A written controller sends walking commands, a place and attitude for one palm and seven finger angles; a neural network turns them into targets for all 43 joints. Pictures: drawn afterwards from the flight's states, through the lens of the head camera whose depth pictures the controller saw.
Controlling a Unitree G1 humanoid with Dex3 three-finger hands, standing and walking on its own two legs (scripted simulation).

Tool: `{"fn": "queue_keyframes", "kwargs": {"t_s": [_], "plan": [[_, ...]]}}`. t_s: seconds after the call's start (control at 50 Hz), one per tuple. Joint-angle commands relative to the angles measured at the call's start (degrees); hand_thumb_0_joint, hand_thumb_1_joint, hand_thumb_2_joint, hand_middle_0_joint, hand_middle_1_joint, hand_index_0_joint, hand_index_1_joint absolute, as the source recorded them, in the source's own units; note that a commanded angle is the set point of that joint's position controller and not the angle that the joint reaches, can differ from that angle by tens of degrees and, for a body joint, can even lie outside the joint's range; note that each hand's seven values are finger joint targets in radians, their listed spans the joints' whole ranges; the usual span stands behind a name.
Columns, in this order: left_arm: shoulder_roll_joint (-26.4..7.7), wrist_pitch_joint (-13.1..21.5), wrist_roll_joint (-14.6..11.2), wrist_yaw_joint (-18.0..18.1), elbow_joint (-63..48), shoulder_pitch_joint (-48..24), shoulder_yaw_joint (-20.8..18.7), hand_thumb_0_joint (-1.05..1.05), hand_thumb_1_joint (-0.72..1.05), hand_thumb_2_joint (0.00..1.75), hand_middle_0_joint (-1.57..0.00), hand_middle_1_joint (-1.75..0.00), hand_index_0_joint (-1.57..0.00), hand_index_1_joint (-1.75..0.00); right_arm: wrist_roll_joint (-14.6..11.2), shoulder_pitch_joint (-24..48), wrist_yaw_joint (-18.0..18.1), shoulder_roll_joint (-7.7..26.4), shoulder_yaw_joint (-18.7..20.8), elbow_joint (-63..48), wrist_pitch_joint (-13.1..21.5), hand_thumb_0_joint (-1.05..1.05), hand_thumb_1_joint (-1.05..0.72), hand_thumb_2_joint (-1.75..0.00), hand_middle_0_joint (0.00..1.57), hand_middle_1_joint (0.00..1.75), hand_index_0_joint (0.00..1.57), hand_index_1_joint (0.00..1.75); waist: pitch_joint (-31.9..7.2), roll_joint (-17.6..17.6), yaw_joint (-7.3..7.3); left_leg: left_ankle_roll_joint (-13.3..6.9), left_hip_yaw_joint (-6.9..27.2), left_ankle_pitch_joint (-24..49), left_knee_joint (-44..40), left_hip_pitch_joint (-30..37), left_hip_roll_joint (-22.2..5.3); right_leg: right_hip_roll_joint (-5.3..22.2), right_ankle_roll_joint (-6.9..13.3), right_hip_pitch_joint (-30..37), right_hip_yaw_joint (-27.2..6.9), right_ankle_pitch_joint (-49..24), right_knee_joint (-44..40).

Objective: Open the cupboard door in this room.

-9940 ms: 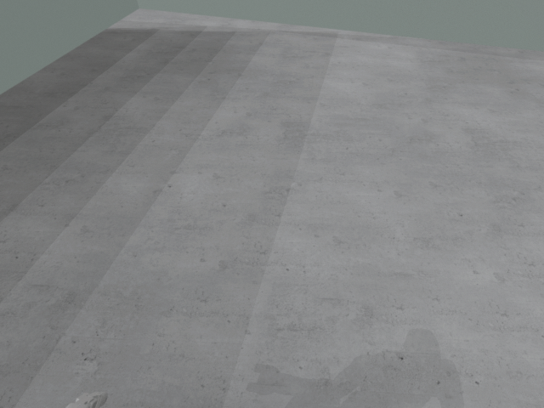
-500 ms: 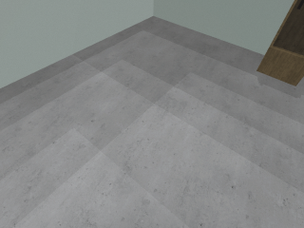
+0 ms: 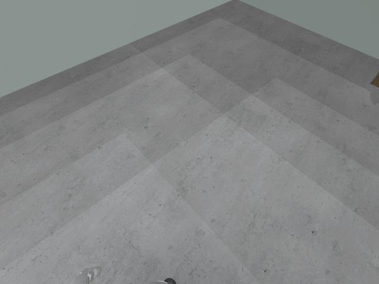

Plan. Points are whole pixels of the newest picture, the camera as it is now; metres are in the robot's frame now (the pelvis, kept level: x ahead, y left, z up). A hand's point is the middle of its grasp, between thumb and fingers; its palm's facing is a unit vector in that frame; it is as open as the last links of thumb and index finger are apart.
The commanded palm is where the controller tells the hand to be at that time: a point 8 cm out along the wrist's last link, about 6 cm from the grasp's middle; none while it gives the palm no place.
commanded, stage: turn or walk to find it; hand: left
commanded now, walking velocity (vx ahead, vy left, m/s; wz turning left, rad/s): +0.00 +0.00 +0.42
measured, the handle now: out of the picture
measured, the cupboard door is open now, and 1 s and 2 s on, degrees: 0 0 0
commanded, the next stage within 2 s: none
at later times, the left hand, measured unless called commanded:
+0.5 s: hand out of the picture -0.08 +0.20 -0.19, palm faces +0.29 -0.93 -0.23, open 7.4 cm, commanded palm none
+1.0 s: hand out of the picture -0.04 +0.18 -0.15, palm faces +0.44 -0.85 -0.29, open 7.4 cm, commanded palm none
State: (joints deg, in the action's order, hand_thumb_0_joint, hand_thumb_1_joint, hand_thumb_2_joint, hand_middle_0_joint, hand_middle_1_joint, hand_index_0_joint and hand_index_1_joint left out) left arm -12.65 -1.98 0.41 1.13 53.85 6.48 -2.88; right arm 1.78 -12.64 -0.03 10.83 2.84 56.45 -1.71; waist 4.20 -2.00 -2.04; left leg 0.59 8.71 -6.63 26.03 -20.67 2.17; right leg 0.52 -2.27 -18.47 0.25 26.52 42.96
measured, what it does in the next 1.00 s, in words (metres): steps on the spot, turning left: right foot, then left foot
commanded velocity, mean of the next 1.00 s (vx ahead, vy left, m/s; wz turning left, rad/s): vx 0.00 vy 0.00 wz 0.42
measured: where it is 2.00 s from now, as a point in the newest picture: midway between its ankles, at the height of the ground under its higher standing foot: outside the picture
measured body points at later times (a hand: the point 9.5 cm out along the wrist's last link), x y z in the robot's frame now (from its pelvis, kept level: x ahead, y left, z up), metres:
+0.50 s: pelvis -0.03 +0.00 -0.01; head +0.01 +0.03 +0.43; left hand -0.09 +0.25 -0.17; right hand +0.14 -0.23 -0.14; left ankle -0.07 +0.10 -0.74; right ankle -0.02 -0.14 -0.73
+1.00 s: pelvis -0.04 -0.04 +0.00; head +0.00 -0.06 +0.44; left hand -0.06 +0.22 -0.13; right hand +0.12 -0.25 -0.17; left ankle -0.10 +0.08 -0.68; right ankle +0.01 -0.13 -0.74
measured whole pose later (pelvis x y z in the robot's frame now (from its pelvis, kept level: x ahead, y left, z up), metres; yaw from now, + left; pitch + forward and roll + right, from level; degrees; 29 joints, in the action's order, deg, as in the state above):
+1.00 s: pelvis -0.04 -0.04 +0.00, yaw +26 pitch -1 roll +1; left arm -10.5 -0.5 1.2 1.0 51.9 10.1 -2.0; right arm 1.3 -11.8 -0.5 14.3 4.7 55.8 -3.9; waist 3.9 -2.8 -1.0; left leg 1.0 3.6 -25.9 57.7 -25.7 2.3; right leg 3.4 1.2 -14.6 6.2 17.2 32.6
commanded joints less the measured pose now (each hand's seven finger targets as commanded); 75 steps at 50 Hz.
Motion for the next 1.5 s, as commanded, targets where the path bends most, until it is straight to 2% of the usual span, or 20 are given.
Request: {"fn": "queue_keyframes", "kwargs": {"t_s": [0.0,0.04,0.06,0.14,0.36,0.42,0.46,0.56,0.82,0.84,0.88,0.92,1.02,1.18,1.26,1.28,1.3,1.32,1.4,1.48], "plan": [[-5.7,1.2,0.0,0.6,-1.4,11.3,-1.5,0.0,0.9,0.9,-0.2,-0.3,-0.2,-0.3,-0.5,0.4,0.5,11.8,3.8,-5.1,-0.2,0.0,-0.9,-0.9,0.2,0.3,0.2,0.3,-8.8,-6.0,3.94,-5.7,12.5,-5.0,-4.2,-1.2,-7.9,-0.1,0.0,14.1,1.5,-10.9,-19.1],[-14.5,1.9,1.6,1.0,-3.1,10.0,-3.3,0.0,0.9,0.9,-0.2,-0.3,-0.2,-0.3,-0.8,0.6,0.0,5.8,3.0,-7.6,-0.4,0.0,-0.9,-0.9,0.2,0.3,0.2,0.3,-4.2,18.8,4.28,1.5,-3.7,-21.8,20.1,-17.7,3.3,23.7,8.6,15.8,-23.8,1.2,-32.4],[-13.4,1.8,1.0,1.2,-4.5,7.2,-3.1,0.0,0.9,0.9,-0.2,-0.3,-0.2,-0.3,0.0,3.2,0.0,9.0,3.8,-7.5,-0.8,0.0,-0.9,-0.9,0.2,0.3,0.2,0.3,-1.8,15.6,4.54,0.8,-2.2,-23.9,30.8,-14.5,0.0,26.7,10.8,4.6,-23.5,-0.6,-33.0],[-7.5,2.5,1.0,0.8,-5.4,0.3,-1.4,0.0,0.9,0.9,-0.2,-0.3,-0.2,-0.3,-0.4,-1.6,-1.0,7.0,3.4,-3.6,-1.6,0.0,-0.9,-0.9,0.2,0.3,0.2,0.3,1.5,10.5,-0.93,1.7,-5.7,-14.1,43.5,-11.1,-2.2,15.5,7.9,0.8,-5.2,-19.0,-26.6],[-12.4,2.3,1.6,1.0,-0.1,13.6,-2.5,0.0,0.9,0.9,-0.2,-0.3,-0.2,-0.3,-1.5,6.9,-0.3,6.3,0.8,-5.1,0.0,0.0,-0.9,-0.9,0.2,0.3,0.2,0.3,-6.2,14.3,5.14,2.1,-12.4,-19.8,13.4,-2.8,-2.5,18.7,10.2,18.7,-1.4,-50.4,-15.8],[-11.5,1.8,0.6,0.7,-0.2,11.2,-2.3,0.0,0.9,0.9,-0.2,-0.3,-0.2,-0.3,-1.3,1.7,-0.2,9.2,1.2,-3.5,1.0,0.0,-0.9,-0.9,0.2,0.3,0.2,0.3,-9.2,9.3,1.56,0.3,-11.7,-0.7,-5.1,13.8,-4.4,15.7,4.1,10.2,4.3,-41.3,-7.2],[-5.8,1.2,0.7,0.3,-3.4,10.1,-0.8,0.0,0.9,0.9,-0.2,-0.3,-0.2,-0.3,-1.0,-2.7,0.0,17.7,3.2,-3.1,1.0,0.0,-0.9,-0.9,0.2,0.3,0.2,0.3,-10.2,-14.3,-0.48,-10.7,10.2,36.1,-4.2,25.4,-25.8,6.1,-1.7,-11.9,7.0,10.3,11.5],[-6.2,0.4,0.5,-0.2,-1.3,6.5,-1.3,0.0,0.9,0.9,-0.2,-0.3,-0.2,-0.3,-0.8,2.9,1.4,12.5,2.0,-3.9,1.4,0.0,-0.9,-0.9,0.2,0.3,0.2,0.3,-6.1,-6.3,1.52,-10.0,1.4,27.7,-4.2,17.1,-16.7,5.5,-2.3,-12.3,1.1,-0.6,20.9],[-5.3,1.3,0.0,0.1,-3.2,8.6,-1.2,0.0,0.9,0.9,-0.2,-0.3,-0.2,-0.3,-0.5,3.5,0.6,12.7,3.4,-6.1,0.4,0.0,-0.9,-0.9,0.2,0.3,0.2,0.3,-5.9,-6.9,3.03,-8.6,8.3,14.0,-1.1,5.6,-12.7,1.3,-1.7,6.1,3.0,-9.1,-10.5],[-6.5,1.8,0.2,0.2,-2.8,10.9,-1.4,0.0,0.9,0.9,-0.2,-0.3,-0.2,-0.3,-0.8,3.7,0.4,11.8,3.3,-6.2,0.4,0.0,-0.9,-0.9,0.2,0.3,0.2,0.3,-6.7,-4.2,4.22,-6.5,7.1,9.1,2.0,2.4,-10.6,2.4,-1.4,11.6,2.5,-14.9,-18.5],[-14.4,2.8,1.5,0.8,-3.4,11.9,-2.9,0.0,0.9,0.9,-0.2,-0.3,-0.2,-0.3,-1.2,2.3,0.0,5.7,2.2,-8.3,0.7,0.0,-0.9,-0.9,0.2,0.3,0.2,0.3,-6.7,19.6,4.76,0.7,-5.9,-24.5,22.5,-12.7,2.0,24.5,7.2,19.3,-18.7,-24.7,-26.1],[-12.4,2.4,0.9,0.9,-4.7,8.2,-2.9,0.0,0.9,0.9,-0.2,-0.3,-0.2,-0.3,-0.7,3.9,0.0,8.5,3.4,-7.2,-1.0,0.0,-0.9,-0.9,0.2,0.3,0.2,0.3,-3.3,15.8,4.0,0.2,-2.7,-24.6,39.8,-10.3,-1.2,24.6,11.2,6.0,-17.0,-17.3,-28.4],[-8.0,2.7,0.9,0.9,-5.5,4.3,-1.3,0.0,0.9,0.9,-0.2,-0.3,-0.2,-0.3,-0.5,-0.4,-1.0,7.1,2.7,-3.7,-1.6,0.0,-0.9,-0.9,0.2,0.3,0.2,0.3,-2.1,12.1,1.39,2.5,-6.7,-14.6,42.7,-9.4,-3.6,17.0,8.2,6.4,-1.4,-22.8,-25.6],[-11.7,2.2,1.5,0.9,-2.0,9.9,-2.6,0.0,0.9,0.9,-0.2,-0.3,-0.2,-0.3,-1.3,4.4,-0.7,5.3,1.2,-4.3,-0.6,0.0,-0.9,-0.9,0.2,0.3,0.2,0.3,-5.0,13.3,5.1,2.6,-12.0,-21.3,20.7,-3.5,-4.2,20.7,10.8,14.0,1.1,-35.6,-20.8],[-11.3,1.5,0.8,0.6,-1.2,8.4,-2.7,0.0,0.9,0.9,-0.2,-0.3,-0.2,-0.3,-1.2,-0.8,-0.4,6.3,1.3,-3.1,0.4,0.0,-0.9,-0.9,0.2,0.3,0.2,0.3,-6.7,10.1,1.8,1.3,-13.8,-8.2,0.9,9.4,-3.8,18.5,5.7,8.1,5.5,-31.1,-12.9],[-9.3,0.9,0.3,0.4,-1.9,8.5,-2.5,0.0,0.9,0.9,-0.2,-0.3,-0.2,-0.3,-1.0,-3.0,-0.5,9.6,1.9,-2.8,1.0,0.0,-0.9,-0.9,0.2,0.3,0.2,0.3,-8.2,1.1,0.4,-0.6,-6.7,-0.9,-5.1,16.4,-9.4,15.1,2.4,0.9,8.7,-21.2,-4.9],[-5.2,0.6,0.1,0.1,-4.2,7.8,-1.6,0.0,0.9,0.9,-0.2,-0.3,-0.2,-0.3,-0.5,-4.6,-0.2,15.3,3.2,-3.2,1.2,0.0,-0.9,-0.9,0.2,0.3,0.2,0.3,-6.5,-15.4,-0.35,-6.9,11.3,14.7,-8.0,19.4,-22.9,7.4,-1.9,-12.4,10.7,4.5,6.1],[-5.4,0.0,0.7,0.3,-5.1,4.0,-1.0,0.0,0.9,0.9,-0.2,-0.3,-0.2,-0.3,-0.5,-6.1,0.2,16.8,3.6,-2.4,0.8,0.0,-0.9,-0.9,0.2,0.3,0.2,0.3,-6.1,-12.9,-2.15,-11.3,12.9,13.4,-9.5,14.7,-26.3,6.5,-1.4,-12.0,5.7,10.0,14.5],[-5.4,0.1,0.6,-0.5,-2.2,4.7,-1.7,0.0,0.9,0.9,-0.2,-0.3,-0.2,-0.3,-0.4,1.9,1.3,11.9,1.9,-4.1,1.4,0.0,-0.9,-0.9,0.2,0.3,0.2,0.3,-3.9,-7.5,1.76,-9.6,3.8,12.7,-7.6,11.6,-17.1,5.9,-1.6,-12.3,1.4,-1.5,20.5],[-5.0,0.1,0.4,-0.5,-2.2,4.8,-1.2,0.0,0.9,0.9,-0.2,-0.3,-0.2,-0.3,-0.6,1.0,1.2,12.1,2.2,-4.2,1.4,0.0,-0.9,-0.9,0.2,0.3,0.2,0.3,-5.3,-5.8,1.03,-10.3,3.2,15.2,-6.9,14.2,-15.9,4.6,-2.4,-10.6,1.7,-1.9,14.6]]}}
